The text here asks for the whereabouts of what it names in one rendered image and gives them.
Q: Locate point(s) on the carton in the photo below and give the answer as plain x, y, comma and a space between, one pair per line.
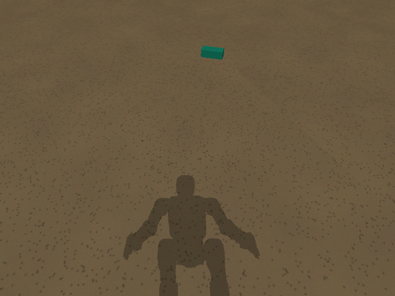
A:
212, 52

